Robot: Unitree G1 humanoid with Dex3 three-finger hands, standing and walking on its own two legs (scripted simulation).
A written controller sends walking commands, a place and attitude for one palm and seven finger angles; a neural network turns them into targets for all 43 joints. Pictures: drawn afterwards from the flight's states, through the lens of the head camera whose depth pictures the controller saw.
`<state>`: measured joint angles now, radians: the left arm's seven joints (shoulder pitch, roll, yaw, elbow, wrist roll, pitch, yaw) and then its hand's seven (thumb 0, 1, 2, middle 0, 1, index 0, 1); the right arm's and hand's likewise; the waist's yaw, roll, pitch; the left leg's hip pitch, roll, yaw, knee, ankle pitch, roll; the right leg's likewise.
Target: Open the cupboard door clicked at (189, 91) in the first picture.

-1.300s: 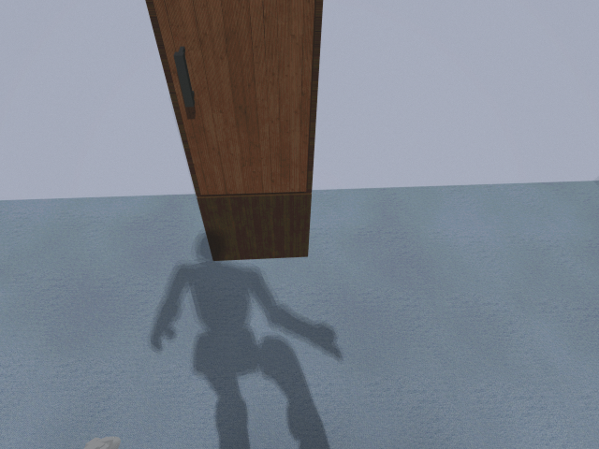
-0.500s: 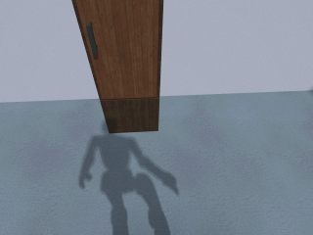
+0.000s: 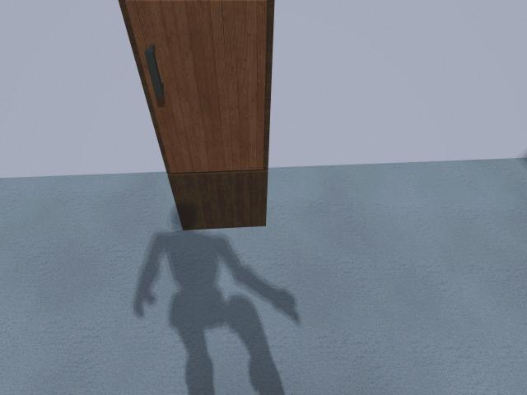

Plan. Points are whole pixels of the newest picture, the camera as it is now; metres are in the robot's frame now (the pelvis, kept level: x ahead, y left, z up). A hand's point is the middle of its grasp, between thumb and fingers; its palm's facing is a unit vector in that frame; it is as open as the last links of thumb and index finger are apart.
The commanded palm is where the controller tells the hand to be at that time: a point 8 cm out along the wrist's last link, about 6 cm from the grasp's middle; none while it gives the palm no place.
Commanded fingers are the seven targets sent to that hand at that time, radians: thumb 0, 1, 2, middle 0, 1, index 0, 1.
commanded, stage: look at it before walking up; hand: left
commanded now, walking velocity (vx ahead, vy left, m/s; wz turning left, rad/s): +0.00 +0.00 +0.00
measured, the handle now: (155, 70) +0.91 +0.36 +0.05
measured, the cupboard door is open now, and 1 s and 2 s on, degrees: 0 0 0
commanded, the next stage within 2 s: turn to face it in 0.14 s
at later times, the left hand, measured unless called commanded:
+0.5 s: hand out of the picture +0.06 +0.24 -0.16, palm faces +0.01 -0.94 -0.33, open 7.4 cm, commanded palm none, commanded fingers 0.00 0.90 0.90 -0.20 -0.30 -0.20 -0.30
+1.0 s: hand out of the picture +0.06 +0.28 -0.18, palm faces +0.14 -0.98 -0.15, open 7.4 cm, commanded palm none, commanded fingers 0.00 0.90 0.90 -0.20 -0.30 -0.20 -0.30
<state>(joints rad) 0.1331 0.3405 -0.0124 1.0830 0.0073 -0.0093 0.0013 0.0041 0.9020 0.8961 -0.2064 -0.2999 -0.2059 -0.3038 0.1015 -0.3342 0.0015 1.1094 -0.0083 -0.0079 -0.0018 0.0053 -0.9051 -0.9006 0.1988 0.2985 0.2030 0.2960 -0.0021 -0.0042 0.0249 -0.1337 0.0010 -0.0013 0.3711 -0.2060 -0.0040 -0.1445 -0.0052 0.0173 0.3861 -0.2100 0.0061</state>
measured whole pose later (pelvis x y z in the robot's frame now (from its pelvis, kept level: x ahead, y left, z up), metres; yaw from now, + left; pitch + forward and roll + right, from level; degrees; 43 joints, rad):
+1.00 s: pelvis +0.08 +0.10 +0.00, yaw +7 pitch -1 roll -1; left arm 0.30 0.20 0.04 1.09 0.03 0.00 -0.01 0.01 0.91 0.90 -0.20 -0.30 -0.20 -0.30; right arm 0.44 -0.10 0.00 1.13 -0.01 -0.06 -0.02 0.00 -0.91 -0.90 0.20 0.30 0.20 0.30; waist -0.02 -0.04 0.01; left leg -0.08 -0.03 0.11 0.33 -0.25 0.08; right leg -0.53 -0.09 -0.07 1.10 -0.25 0.02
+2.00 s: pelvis +0.38 +0.13 -0.01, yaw +4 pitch -1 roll -1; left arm 0.26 0.17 0.05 1.04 0.01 0.04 0.03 0.00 0.91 0.90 -0.20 -0.30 -0.20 -0.30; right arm 0.05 -0.11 -0.03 0.99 -0.01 0.01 -0.05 -0.02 -0.93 -0.90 0.20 0.30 0.20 0.30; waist 0.03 -0.02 0.12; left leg -0.33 0.09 0.14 0.49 -0.14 0.01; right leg -0.41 -0.02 -0.02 1.06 -0.52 0.03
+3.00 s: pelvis +0.33 +0.13 +0.00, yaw +5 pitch -1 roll +1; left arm 0.27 0.14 0.00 1.13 0.01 -0.01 0.03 0.01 0.91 0.90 -0.20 -0.30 -0.20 -0.30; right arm 0.19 -0.17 -0.02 1.09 -0.01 0.00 -0.04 0.00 -0.95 -0.90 0.20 0.30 0.20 0.30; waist 0.01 0.01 0.01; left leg -0.15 0.00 0.09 0.41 -0.25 0.02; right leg -0.18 -0.04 -0.06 0.45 -0.25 0.01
